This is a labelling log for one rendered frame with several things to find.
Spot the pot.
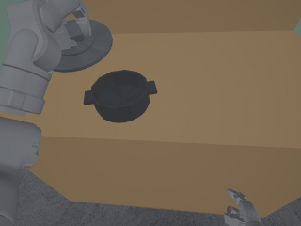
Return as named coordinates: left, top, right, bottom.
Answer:
left=83, top=70, right=158, bottom=123

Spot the robot left upper arm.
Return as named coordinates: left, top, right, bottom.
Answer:
left=0, top=117, right=41, bottom=226

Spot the robot right hand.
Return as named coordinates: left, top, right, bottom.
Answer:
left=224, top=188, right=261, bottom=226

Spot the lid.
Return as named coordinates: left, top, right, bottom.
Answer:
left=53, top=19, right=113, bottom=73

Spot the knob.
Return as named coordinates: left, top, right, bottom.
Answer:
left=64, top=22, right=85, bottom=43

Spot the left robot forearm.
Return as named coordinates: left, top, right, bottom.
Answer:
left=0, top=0, right=62, bottom=117

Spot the table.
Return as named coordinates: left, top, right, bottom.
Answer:
left=0, top=0, right=301, bottom=218

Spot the robot left hand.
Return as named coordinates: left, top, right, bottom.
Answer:
left=52, top=0, right=92, bottom=51

